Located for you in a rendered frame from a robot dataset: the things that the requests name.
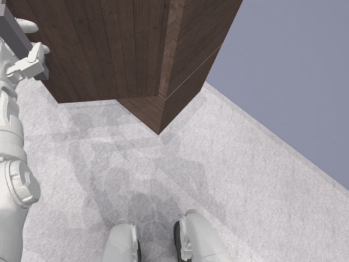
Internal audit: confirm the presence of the robot left forearm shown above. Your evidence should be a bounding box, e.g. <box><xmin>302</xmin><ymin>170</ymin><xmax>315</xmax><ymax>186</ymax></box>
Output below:
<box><xmin>0</xmin><ymin>80</ymin><xmax>27</xmax><ymax>164</ymax></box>

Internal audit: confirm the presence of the robot right thigh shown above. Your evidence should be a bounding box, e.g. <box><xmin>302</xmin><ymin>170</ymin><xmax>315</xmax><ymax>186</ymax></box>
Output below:
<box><xmin>179</xmin><ymin>213</ymin><xmax>234</xmax><ymax>262</ymax></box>

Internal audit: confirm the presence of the left robot hand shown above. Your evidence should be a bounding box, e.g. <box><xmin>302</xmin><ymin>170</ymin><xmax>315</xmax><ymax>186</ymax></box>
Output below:
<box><xmin>0</xmin><ymin>18</ymin><xmax>50</xmax><ymax>90</ymax></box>

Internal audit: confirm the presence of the cupboard door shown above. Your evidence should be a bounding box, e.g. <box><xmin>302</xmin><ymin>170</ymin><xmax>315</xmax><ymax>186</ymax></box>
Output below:
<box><xmin>6</xmin><ymin>0</ymin><xmax>171</xmax><ymax>104</ymax></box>

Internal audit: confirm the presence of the robot left upper arm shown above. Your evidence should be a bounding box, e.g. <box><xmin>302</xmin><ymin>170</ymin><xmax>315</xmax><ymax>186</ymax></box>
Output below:
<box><xmin>0</xmin><ymin>160</ymin><xmax>41</xmax><ymax>262</ymax></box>

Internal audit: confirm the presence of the robot right shin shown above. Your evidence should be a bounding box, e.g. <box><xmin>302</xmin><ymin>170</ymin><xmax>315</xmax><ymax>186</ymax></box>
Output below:
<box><xmin>180</xmin><ymin>208</ymin><xmax>197</xmax><ymax>260</ymax></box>

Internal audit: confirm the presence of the handle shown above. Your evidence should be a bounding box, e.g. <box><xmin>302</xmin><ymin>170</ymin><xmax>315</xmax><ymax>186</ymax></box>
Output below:
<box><xmin>0</xmin><ymin>0</ymin><xmax>49</xmax><ymax>81</ymax></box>

